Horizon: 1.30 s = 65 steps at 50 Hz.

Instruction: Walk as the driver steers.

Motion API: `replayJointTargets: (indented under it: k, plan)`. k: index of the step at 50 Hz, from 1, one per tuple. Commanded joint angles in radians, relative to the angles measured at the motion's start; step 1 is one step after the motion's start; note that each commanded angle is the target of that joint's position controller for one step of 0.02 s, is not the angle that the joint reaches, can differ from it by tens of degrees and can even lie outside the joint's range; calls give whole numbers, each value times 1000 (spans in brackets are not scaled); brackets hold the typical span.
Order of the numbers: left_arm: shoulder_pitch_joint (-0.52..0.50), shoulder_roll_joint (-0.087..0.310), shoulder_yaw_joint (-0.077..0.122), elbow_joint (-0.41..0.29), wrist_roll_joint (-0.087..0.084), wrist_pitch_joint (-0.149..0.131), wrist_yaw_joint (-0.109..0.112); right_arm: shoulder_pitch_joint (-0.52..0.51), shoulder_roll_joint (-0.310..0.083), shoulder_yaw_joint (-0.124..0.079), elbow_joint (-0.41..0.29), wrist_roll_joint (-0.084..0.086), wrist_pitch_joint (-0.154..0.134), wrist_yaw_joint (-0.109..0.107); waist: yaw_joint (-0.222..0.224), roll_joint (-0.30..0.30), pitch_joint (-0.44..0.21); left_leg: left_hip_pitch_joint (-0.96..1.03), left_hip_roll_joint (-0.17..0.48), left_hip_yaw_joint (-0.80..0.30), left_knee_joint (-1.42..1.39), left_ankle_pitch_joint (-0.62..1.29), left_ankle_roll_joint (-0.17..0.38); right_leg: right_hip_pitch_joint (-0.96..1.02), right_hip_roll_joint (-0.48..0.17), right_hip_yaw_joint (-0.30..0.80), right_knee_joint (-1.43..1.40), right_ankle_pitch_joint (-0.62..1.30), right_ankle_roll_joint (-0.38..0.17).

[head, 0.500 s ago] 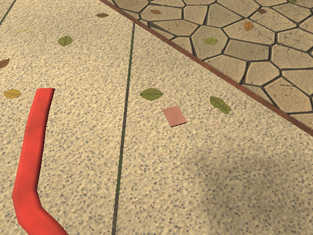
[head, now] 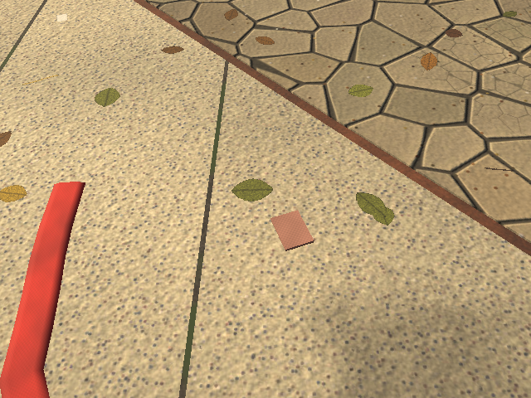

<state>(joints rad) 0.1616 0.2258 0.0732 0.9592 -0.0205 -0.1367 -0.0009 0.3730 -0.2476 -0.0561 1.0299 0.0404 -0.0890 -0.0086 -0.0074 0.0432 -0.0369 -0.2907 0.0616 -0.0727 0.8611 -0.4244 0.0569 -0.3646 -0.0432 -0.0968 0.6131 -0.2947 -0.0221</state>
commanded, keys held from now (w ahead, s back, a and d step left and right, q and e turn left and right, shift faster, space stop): w+q+shift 0.78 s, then w+shift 0.06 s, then w+e+shift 0.14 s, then e+shift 0.02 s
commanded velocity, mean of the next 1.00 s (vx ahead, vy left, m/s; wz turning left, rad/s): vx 0.96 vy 0.00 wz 0.70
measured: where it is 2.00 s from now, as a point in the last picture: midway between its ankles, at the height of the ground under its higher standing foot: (169, 234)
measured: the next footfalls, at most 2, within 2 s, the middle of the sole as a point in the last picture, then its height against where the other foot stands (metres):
left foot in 0.44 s outside the picture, level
right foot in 0.84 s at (248, 276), level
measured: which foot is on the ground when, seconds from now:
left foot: up 0.00-0.42, down 0.44-0.86, up 0.88-1.00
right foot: down 0.00-0.44, up 0.46-0.82, down 0.84-1.00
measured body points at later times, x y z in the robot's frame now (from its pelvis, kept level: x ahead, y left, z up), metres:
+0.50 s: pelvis +0.33 +0.03 -0.03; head +0.35 +0.03 +0.42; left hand +0.27 +0.29 -0.16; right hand +0.55 -0.18 -0.14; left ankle +0.41 +0.09 -0.73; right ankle +0.14 -0.15 -0.58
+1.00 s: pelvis +0.73 +0.16 +0.01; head +0.73 +0.18 +0.46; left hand +0.57 +0.40 -0.11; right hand +1.03 +0.09 -0.08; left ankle +0.61 +0.20 -0.62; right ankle +0.84 +0.08 -0.73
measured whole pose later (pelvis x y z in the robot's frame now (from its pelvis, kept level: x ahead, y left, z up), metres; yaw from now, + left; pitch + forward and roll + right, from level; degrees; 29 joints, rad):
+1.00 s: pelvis +0.73 +0.16 +0.01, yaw +43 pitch +1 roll -2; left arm 0.38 0.28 0.08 0.74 0.00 -0.12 -0.02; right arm 0.20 -0.27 -0.05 0.70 0.01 -0.09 0.02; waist 0.06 0.02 0.01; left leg -0.51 -0.02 -0.05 1.31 -0.38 0.10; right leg -0.29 0.05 0.07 0.49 -0.21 0.00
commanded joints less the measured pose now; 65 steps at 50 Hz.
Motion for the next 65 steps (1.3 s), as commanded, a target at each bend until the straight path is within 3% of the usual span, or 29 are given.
replayJointTargets:
  k: [1, 3, 8, 15, 18, 20, 21, 22, 23, 24, 25, 27, 30, 33, 35, 39, 41, 42, 43, 44, 45, 47, 50, 54, 59, 60, 61, 62, 65]
  plan:
    - [333, 116, 8, 48, 17, -26, -12, -240, -5, 19, -211, 46, -60, 15, 138, -220, 36, -905, -12, -127, 594, 116, 98, 587, -418, 776, -403, -579, -174]
    - [194, 69, -16, 28, 18, -17, -29, -188, -18, 12, -199, 2, -39, 18, 52, -140, 55, -794, 58, -107, 549, 283, 89, 422, -325, 468, -398, -274, -101]
    - [185, 45, -29, 53, 51, -8, -9, -181, -16, -10, -200, 11, 39, 37, 6, -105, 155, -644, 58, -52, 418, 470, 46, 198, -201, 40, -485, 114, -13]
    - [302, 99, -26, 44, 48, 6, 52, -402, -6, -14, -313, 6, 23, 80, 41, -65, 226, -616, -12, 132, 39, 586, 91, 386, -187, -183, -508, 512, 62]
    - [308, 188, -8, 9, 42, 29, 77, -403, -34, -29, -356, 12, 12, 104, -23, -150, 146, -351, -115, 302, -43, 464, 133, 441, -201, -241, -312, 1273, 84]
    - [237, 249, 14, -32, 36, 47, 93, -185, -114, -63, -318, 21, 36, 101, -166, -248, 46, -83, -149, 315, -7, 325, 159, 423, -246, -223, -25, 1613, 44]
    - [154, 262, 22, -74, 35, 44, 78, 65, -211, -105, -257, 14, 54, 86, -279, -249, -52, 199, -143, 247, -55, 266, 202, 316, -239, -179, 246, 1598, 12]
    - [49, 230, 18, -101, 13, 30, 47, 253, -230, -125, -196, 15, 64, 60, -370, -135, -80, 460, -90, 125, -266, 348, 250, 116, -113, -176, 678, 981, 4]
    - [13, 11, -31, -174, 30, -25, 19, 184, -217, -107, -167, -23, 65, 57, -200, 265, 30, 572, -23, -142, -218, 398, 288, -334, 88, -47, 1133, -246, -1]
    - [132, -41, -57, -266, -16, -83, -6, 63, -151, -61, -236, -57, 33, 65, -42, 249, -156, 661, 133, -669, -404, -49, 462, -581, 107, 219, 1217, -261, -48]
    - [-4, 48, -42, -315, -30, -110, -11, 114, -84, -53, -234, -52, 15, 68, -105, 81, -118, 575, 160, -759, -590, -190, 412, -613, 77, 251, 1142, -168, -83]
    - [45, 62, -35, -312, -12, -85, -5, -10, -69, -36, -253, -26, -11, 73, 36, -187, 22, 246, 131, -650, -637, -196, 337, -529, -15, 250, 940, -41, -63]
    - [81, 120, -21, -324, 20, -24, 10, -153, -82, -27, -308, -31, -11, 38, 123, -144, 125, -153, 11, -456, -678, -66, 304, -356, -81, 224, 698, -1, 32]
    - [-147, 86, -36, -416, 64, -23, 25, -93, -100, -32, -314, -10, -15, -5, 35, -90, 146, -338, -107, -261, -648, 184, 261, -137, -46, 136, 301, 285, 83]
    - [-241, 45, -43, -458, 34, -22, 22, -37, -123, -42, -306, -2, -5, -12, -31, -31, 108, -322, -139, -231, -598, 181, 211, -11, 22, 95, 73, 404, 97]
    - [-266, 130, 2, -494, -34, -26, 17, 23, -101, -50, -297, 14, 6, -13, -59, 84, 51, -5, -74, -383, -461, 164, 174, -2, 57, 180, -141, 318, 99]
    - [-45, 199, 43, -446, -32, -40, 11, -4, -95, -49, -305, -10, 14, -5, 67, 110, -84, 132, -71, -338, -209, 527, 127, 174, 51, 143, -129, 252, 30]
    - [205, 229, 51, -405, -18, -39, 13, -64, -62, -30, -339, -42, 11, 10, 190, 115, -248, -3, -78, -276, 79, 570, 90, 493, -50, 211, -16, 159, -31]
    - [378, 310, 65, -341, 28, -31, 3, 116, 65, 1, -353, -18, 0, 21, 114, -293, -440, -324, -187, -170, 465, 161, 33, 852, -287, 766, -166, -240, -216]
    - [384, 282, 64, -308, 22, -33, -17, 148, 24, 17, -348, 35, -9, 19, 107, -531, -389, -565, -154, -133, 626, -66, 29, 887, -379, 1161, -341, -600, -287]
    - [314, 161, 38, -318, 13, -15, -9, 12, -44, 9, -357, 35, -6, 19, 138, -376, -181, -679, -91, -113, 678, -7, 42, 776, -322, 1043, -349, -632, -254]
    - [282, 149, 27, -286, 26, 10, -16, -239, -49, 16, -423, -37, -27, 24, 133, -59, 0, -603, -47, -50, 566, 44, 59, 475, -201, 744, -345, -240, -206]
    - [199, 87, -2, -279, 7, 12, -26, -242, -24, 19, -457, -39, -37, 29, 9, -121, 78, -456, 3, -44, 305, 47, 32, 227, -119, 609, -384, 15, -217]
    - [155, 220, 37, -282, -7, 33, 3, -311, -20, 37, -479, -62, -60, 42, -11, -109, 67, -73, -77, 54, -135, 333, -44, -49, -62, 409, -366, 456, -175]
    - [219, 192, 43, -292, -25, 63, 22, -278, -128, -24, -476, -60, -36, 14, -58, -138, 2, 202, -80, 4, -389, 551, -33, -3, 15, 420, -128, 373, -36]
    - [199, 144, 31, -318, -16, 65, 22, -161, -162, -37, -462, -76, -35, 5, -113, -96, -91, 376, 20, -51, -368, 644, 5, -93, 66, 376, 102, 275, 8]
    - [302, 45, 1, -335, 10, 73, 26, -59, -219, -44, -461, -89, -19, -7, -84, 158, -254, 580, 325, -303, -312, 1018, 104, -248, 138, 270, 450, -353, 54]
    - [480, 95, -5, -332, -19, 79, 27, -69, -230, -44, -459, -79, 3, 10, -16, 354, -410, 628, 485, -582, -357, 928, 238, -331, 93, 249, 684, -451, 68]
    - [312, 173, 27, -326, -6, 135, 49, -231, -89, -12, -461, -51, 32, 7, 4, 69, -139, 329, 308, -271, -452, 760, 188, -411, -17, 159, 790, -237, 117]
